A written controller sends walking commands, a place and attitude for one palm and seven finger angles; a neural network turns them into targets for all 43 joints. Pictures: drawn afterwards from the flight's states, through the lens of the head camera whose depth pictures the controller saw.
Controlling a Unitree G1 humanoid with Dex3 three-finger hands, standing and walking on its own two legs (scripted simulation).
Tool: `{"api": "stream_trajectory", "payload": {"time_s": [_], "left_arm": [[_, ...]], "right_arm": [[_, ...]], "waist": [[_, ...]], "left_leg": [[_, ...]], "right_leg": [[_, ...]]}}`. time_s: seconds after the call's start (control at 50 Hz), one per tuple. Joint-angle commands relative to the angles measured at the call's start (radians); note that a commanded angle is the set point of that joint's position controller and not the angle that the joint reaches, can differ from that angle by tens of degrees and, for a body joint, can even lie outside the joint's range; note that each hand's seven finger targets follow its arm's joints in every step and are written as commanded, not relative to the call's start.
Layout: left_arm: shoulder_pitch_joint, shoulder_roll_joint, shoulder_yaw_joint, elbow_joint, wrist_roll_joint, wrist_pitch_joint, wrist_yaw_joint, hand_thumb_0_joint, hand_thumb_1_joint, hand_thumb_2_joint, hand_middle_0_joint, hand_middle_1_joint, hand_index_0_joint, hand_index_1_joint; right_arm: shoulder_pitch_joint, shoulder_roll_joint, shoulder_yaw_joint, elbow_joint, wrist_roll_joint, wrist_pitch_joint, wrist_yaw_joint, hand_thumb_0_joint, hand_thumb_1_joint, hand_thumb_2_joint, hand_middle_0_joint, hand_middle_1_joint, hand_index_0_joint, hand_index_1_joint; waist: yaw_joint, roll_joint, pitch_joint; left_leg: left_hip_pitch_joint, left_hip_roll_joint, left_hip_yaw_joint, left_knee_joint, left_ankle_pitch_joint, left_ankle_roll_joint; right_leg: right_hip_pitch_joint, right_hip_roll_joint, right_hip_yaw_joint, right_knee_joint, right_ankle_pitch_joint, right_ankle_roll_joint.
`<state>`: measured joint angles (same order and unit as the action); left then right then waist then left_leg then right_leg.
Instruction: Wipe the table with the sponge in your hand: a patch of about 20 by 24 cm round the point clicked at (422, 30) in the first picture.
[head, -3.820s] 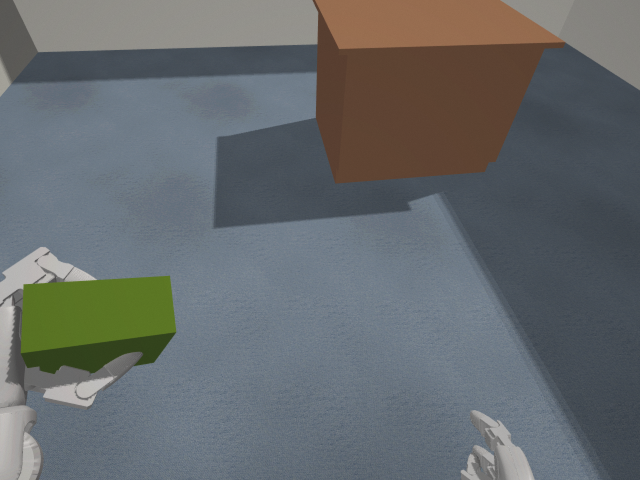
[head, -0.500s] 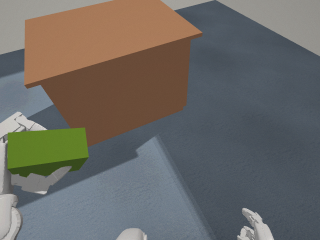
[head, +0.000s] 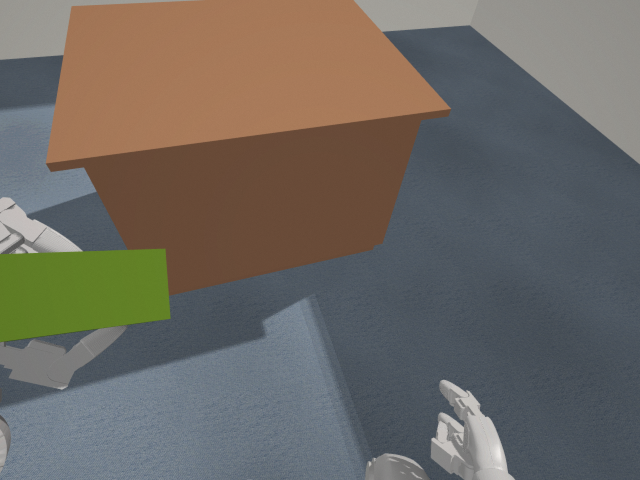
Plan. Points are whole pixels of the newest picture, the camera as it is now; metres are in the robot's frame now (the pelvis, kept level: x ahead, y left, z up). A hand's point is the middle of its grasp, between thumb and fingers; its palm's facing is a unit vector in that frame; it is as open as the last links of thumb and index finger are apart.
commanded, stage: walk to a spot facing it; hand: left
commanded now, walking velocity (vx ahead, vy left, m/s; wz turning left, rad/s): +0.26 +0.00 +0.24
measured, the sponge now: (102, 295) +0.23 +0.21 +0.18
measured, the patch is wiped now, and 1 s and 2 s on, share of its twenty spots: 0.00 0.00 0.00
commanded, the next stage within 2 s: turn to face it in 0.18 s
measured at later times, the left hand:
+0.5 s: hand (115, 259) +0.26 +0.20 +0.19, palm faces +0.51 -0.72 -0.47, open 9.3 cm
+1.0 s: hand (215, 236) +0.31 +0.13 +0.18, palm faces +0.37 -0.79 -0.49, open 9.3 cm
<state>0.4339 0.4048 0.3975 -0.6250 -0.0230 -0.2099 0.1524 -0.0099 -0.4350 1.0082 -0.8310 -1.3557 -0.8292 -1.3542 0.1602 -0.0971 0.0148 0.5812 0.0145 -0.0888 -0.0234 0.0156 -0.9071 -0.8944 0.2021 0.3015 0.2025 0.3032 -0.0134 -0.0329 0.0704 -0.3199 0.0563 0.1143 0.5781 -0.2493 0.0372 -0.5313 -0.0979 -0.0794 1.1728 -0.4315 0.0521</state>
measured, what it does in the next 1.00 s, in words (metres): steps to the right: right foot, then left foot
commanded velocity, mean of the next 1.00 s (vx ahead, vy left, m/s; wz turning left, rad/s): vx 0.05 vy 0.00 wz -0.11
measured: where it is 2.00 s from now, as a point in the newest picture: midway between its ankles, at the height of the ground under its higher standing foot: outside the picture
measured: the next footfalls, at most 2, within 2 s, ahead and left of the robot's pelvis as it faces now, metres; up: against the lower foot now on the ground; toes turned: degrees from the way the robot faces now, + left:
right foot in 0.22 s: +0.16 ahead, -0.15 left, +0.00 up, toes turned -4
left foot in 0.54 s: +0.14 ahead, +0.08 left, +0.00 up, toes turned +15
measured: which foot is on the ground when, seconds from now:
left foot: down 0.00-0.22, up 0.24-0.52, down 0.54-0.86, up 0.88-1.00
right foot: up 0.00-0.20, down 0.22-0.58, up 0.60-0.80, down 0.82-1.00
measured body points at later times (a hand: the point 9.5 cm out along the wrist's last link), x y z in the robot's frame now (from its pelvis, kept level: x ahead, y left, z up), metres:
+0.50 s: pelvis +0.09 -0.06 +0.01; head +0.13 -0.06 +0.45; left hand +0.23 +0.24 +0.22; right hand +0.31 -0.29 -0.08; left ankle +0.09 +0.08 -0.71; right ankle +0.12 -0.15 -0.73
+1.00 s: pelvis +0.09 -0.10 +0.00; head +0.12 -0.13 +0.45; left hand +0.28 +0.17 +0.20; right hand +0.25 -0.32 -0.11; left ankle +0.05 +0.05 -0.66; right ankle +0.12 -0.16 -0.73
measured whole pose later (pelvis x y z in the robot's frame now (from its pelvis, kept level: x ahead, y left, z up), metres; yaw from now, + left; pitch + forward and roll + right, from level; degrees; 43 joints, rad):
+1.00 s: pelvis +0.09 -0.10 +0.00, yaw -1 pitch +0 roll +2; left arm 0.50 0.36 0.37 -0.51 -0.04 -0.19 0.15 -0.01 -0.44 1.01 -0.83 -1.36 -0.83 -1.36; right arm 0.16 -0.20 0.01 0.60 0.01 -0.04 -0.04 0.02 -0.90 -0.89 0.21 0.30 0.21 0.30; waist 0.00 0.03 0.08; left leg -0.43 0.05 0.05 1.05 -0.46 -0.07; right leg -0.32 0.02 -0.08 0.54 -0.23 -0.09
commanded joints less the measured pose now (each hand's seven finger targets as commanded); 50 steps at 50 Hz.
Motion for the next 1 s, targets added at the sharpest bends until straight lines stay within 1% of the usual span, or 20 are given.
{"api": "stream_trajectory", "payload": {"time_s": [0.0, 0.1, 0.16, 0.18, 0.2, 0.22, 0.26, 0.32, 0.36, 0.42, 0.5, 0.58, 0.66, 0.72, 0.78, 0.8, 0.84, 0.88, 0.92, 0.98], "left_arm": [[0.063, 0.088, 0.091, -0.159, -0.022, -0.072, 0.001, 0.0, 0.1, 1.3, -1.2, -1.6, -1.2, -1.6], [-0.052, 0.067, 0.039, -0.019, -0.015, -0.046, -0.004, 0.0, 0.1, 1.3, -1.2, -1.6, -1.2, -1.6], [-0.127, 0.072, 0.011, -0.043, -0.001, -0.024, -0.001, 0.0, 0.1, 1.3, -1.2, -1.6, -1.2, -1.6], [-0.143, 0.092, 0.012, -0.058, 0.011, -0.022, 0.002, 0.0, 0.1, 1.3, -1.2, -1.6, -1.2, -1.6], [-0.144, 0.156, 0.047, -0.056, 0.022, -0.013, 0.011, 0.0, 0.1, 1.3, -1.2, -1.6, -1.2, -1.6], [-0.173, 0.19, 0.081, -0.09, 0.005, -0.01, 0.022, 0.0, 0.1, 1.3, -1.2, -1.6, -1.2, -1.6], [-0.133, 0.209, 0.121, -0.144, -0.003, -0.028, 0.024, 0.0, 0.1, 1.3, -1.2, -1.6, -1.2, -1.6], [0.01, 0.168, 0.132, -0.14, -0.003, -0.055, 0.028, 0.0, 0.1, 1.3, -1.2, -1.6, -1.2, -1.6], [0.033, 0.153, 0.133, -0.143, -0.012, -0.061, 0.035, 0.0, 0.1, 1.3, -1.2, -1.6, -1.2, -1.6], [0.06, 0.135, 0.128, -0.125, -0.018, -0.057, 0.046, 0.0, 0.1, 1.3, -1.2, -1.6, -1.2, -1.6], [-0.028, 0.108, 0.068, -0.113, -0.013, -0.047, 0.048, 0.0, 0.1, 1.3, -1.2, -1.6, -1.2, -1.6], [-0.082, 0.109, 0.035, -0.097, -0.009, -0.067, 0.027, 0.0, 0.1, 1.3, -1.2, -1.6, -1.2, -1.6], [-0.071, 0.117, 0.033, -0.179, -0.002, -0.055, 0.019, 0.0, 0.1, 1.3, -1.2, -1.6, -1.2, -1.6], [-0.02, 0.114, 0.048, -0.164, -0.014, -0.038, 0.014, 0.0, 0.1, 1.3, -1.2, -1.6, -1.2, -1.6], [-0.009, 0.13, 0.087, -0.107, -0.017, -0.033, 0.01, 0.0, 0.1, 1.3, -1.2, -1.6, -1.2, -1.6], [-0.017, 0.132, 0.093, -0.081, -0.012, -0.033, 0.008, 0.0, 0.1, 1.3, -1.2, -1.6, -1.2, -1.6], [0.001, 0.154, 0.114, -0.04, -0.028, -0.023, 0.012, 0.0, 0.1, 1.3, -1.2, -1.6, -1.2, -1.6], [0.032, 0.176, 0.14, -0.06, -0.034, -0.023, 0.019, 0.0, 0.1, 1.3, -1.2, -1.6, -1.2, -1.6], [0.071, 0.149, 0.132, -0.054, -0.028, -0.031, 0.022, 0.0, 0.1, 1.3, -1.2, -1.6, -1.2, -1.6], [0.049, 0.144, 0.117, -0.066, -0.026, -0.04, 0.021, 0.0, 0.1, 1.3, -1.2, -1.6, -1.2, -1.6]], "right_arm": [[-0.006, -0.197, -0.068, -0.11, -0.004, -0.06, -0.014, 0.0, -0.9, -0.9, 0.2, 0.3, 0.2, 0.3], [-0.008, -0.207, -0.061, -0.093, -0.004, -0.055, -0.046, 0.0, -0.9, -0.9, 0.2, 0.3, 0.2, 0.3], [-0.036, -0.198, -0.048, -0.098, 0.002, -0.046, -0.052, 0.0, -0.9, -0.9, 0.2, 0.3, 0.2, 0.3], [-0.039, -0.186, -0.043, -0.098, 0.001, -0.044, -0.051, 0.0, -0.9, -0.9, 0.2, 0.3, 0.2, 0.3], [-0.042, -0.155, -0.037, -0.107, -0.002, -0.035, -0.05, 0.0, -0.9, -0.9, 0.2, 0.3, 0.2, 0.3], [-0.083, -0.185, -0.041, -0.12, -0.01, -0.047, -0.051, 0.0, -0.9, -0.9, 0.2, 0.3, 0.2, 0.3], [-0.089, -0.201, -0.058, -0.102, -0.013, -0.042, -0.039, 0.0, -0.9, -0.9, 0.2, 0.3, 0.2, 0.3], [-0.085, -0.178, -0.043, -0.097, -0.013, -0.009, -0.043, 0.0, -0.9, -0.9, 0.2, 0.3, 0.2, 0.3], [-0.081, -0.171, -0.046, -0.113, -0.014, -0.001, -0.048, 0.0, -0.9, -0.9, 0.2, 0.3, 0.2, 0.3], [-0.063, -0.177, -0.049, -0.139, -0.017, -0.006, -0.048, 0.0, -0.9, -0.9, 0.2, 0.3, 0.2, 0.3], [-0.035, -0.212, -0.066, -0.15, -0.009, 0.001, -0.061, 0.0, -0.9, -0.9, 0.2, 0.3, 0.2, 0.3], [-0.047, -0.222, -0.056, -0.162, -0.022, -0.01, -0.059, 0.0, -0.9, -0.9, 0.2, 0.3, 0.2, 0.3], [-0.021, -0.237, -0.07, -0.161, -0.014, -0.042, -0.022, 0.0, -0.9, -0.9, 0.2, 0.3, 0.2, 0.3], [-0.018, -0.23, -0.057, -0.166, -0.012, -0.052, -0.006, 0.0, -0.9, -0.9, 0.2, 0.3, 0.2, 0.3], [-0.027, -0.221, -0.052, -0.168, -0.006, -0.043, -0.006, 0.0, -0.9, -0.9, 0.2, 0.3, 0.2, 0.3], [-0.022, -0.215, -0.052, -0.167, -0.004, -0.036, -0.005, 0.0, -0.9, -0.9, 0.2, 0.3, 0.2, 0.3], [-0.019, -0.182, -0.054, -0.186, 0.006, -0.027, -0.007, 0.0, -0.9, -0.9, 0.2, 0.3, 0.2, 0.3], [-0.059, -0.162, -0.035, -0.163, 0.001, -0.017, -0.012, 0.0, -0.9, -0.9, 0.2, 0.3, 0.2, 0.3], [-0.065, -0.156, -0.022, -0.139, -0.005, 0.0, -0.021, 0.0, -0.9, -0.9, 0.2, 0.3, 0.2, 0.3], [-0.083, -0.18, -0.033, -0.134, -0.005, 0.007, -0.036, 0.0, -0.9, -0.9, 0.2, 0.3, 0.2, 0.3]], "waist": [[0.014, 0.256, -0.168], [0.014, 0.22, -0.119], [0.026, 0.179, -0.128], [0.027, 0.079, -0.143], [0.031, -0.226, -0.154], [0.048, -0.257, -0.149], [0.03, -0.158, -0.125], [0.015, -0.063, -0.143], [0.01, -0.087, -0.193], [0.035, -0.123, -0.221], [0.008, -0.058, -0.232], [0.015, 0.335, -0.168], [0.021, 0.296, -0.196], [0.011, 0.321, -0.178], [0.022, 0.246, -0.173], [0.017, 0.175, -0.178], [0.019, -0.213, -0.216], [0.022, -0.152, -0.226], [0.012, -0.092, -0.244], [0.011, -0.088, -0.244]], "left_leg": [[0.094, 0.214, -0.209, -0.294, 0.188, 0.134], [0.098, 0.214, -0.211, -0.269, 0.097, 0.132], [0.052, 0.146, -0.178, -0.102, 0.003, 0.08], [-0.039, 0.096, -0.138, 0.066, -0.06, 0.049], [-0.274, -0.031, -0.027, 0.373, -0.282, -0.011], [-0.352, -0.049, -0.099, 0.607, -0.355, -0.037], [-0.349, 0.006, -0.157, 0.751, -0.239, -0.066], [-0.259, 0.031, -0.1, 0.591, -0.167, -0.084], [-0.152, 0.02, -0.036, 0.365, -0.136, -0.08], [-0.08, -0.016, 0.03, 0.134, -0.087, -0.073], [0.161, 0.017, 0.006, -0.154, 0.125, -0.063], [0.233, 0.34, -0.332, -0.249, 0.593, 0.097], [0.29, 0.284, -0.128, -0.164, 0.66, 0.063], [0.218, 0.279, -0.079, -0.156, 0.578, 0.037], [0.123, 0.261, -0.032, -0.072, 0.382, -0.007], [0.071, 0.223, -0.001, -0.004, 0.27, -0.032], [-0.106, 0.012, 0.028, 0.29, -0.211, -0.101], [-0.2, 0.01, -0.117, 0.522, -0.297, -0.097], [-0.209, 0.008, -0.118, 0.556, -0.233, -0.103], [-0.157, -0.002, -0.094, 0.467, -0.191, -0.097]], "right_leg": [[0.049, -0.006, -0.041, -0.227, 0.092, 0.012], [0.152, 0.043, -0.086, -0.456, 0.054, 0.022], [0.348, 0.069, -0.109, -0.718, 0.151, 0.015], [0.449, -0.028, 0.001, -0.814, 0.157, -0.022], [0.57, -0.287, 0.35, -0.898, 0.17, -0.122], [0.518, -0.434, 0.498, -0.937, 0.184, -0.202], [0.451, -0.397, 0.412, -0.91, 0.231, -0.229], [0.425, -0.269, 0.099, -0.815, 0.62, -0.184], [0.436, -0.221, 0.022, -0.777, 0.713, -0.17], [0.466, -0.19, 0.056, -0.759, 0.721, -0.181], [0.376, -0.113, 0.076, -0.67, 0.513, -0.107], [0.097, 0.058, 0.024, -0.343, -0.104, -0.03], [0.11, 0.071, 0.003, -0.401, 0.005, -0.03], [0.201, 0.095, -0.038, -0.53, 0.062, -0.021], [0.342, 0.087, -0.044, -0.696, 0.224, -0.022], [0.401, 0.046, 0.003, -0.734, 0.389, -0.037], [0.449, -0.19, 0.379, -0.775, 0.876, -0.172], [0.477, -0.244, 0.404, -0.774, 0.962, -0.221], [0.491, -0.188, 0.288, -0.746, 0.935, -0.203], [0.447, -0.158, 0.246, -0.777, 0.827, -0.183]]}}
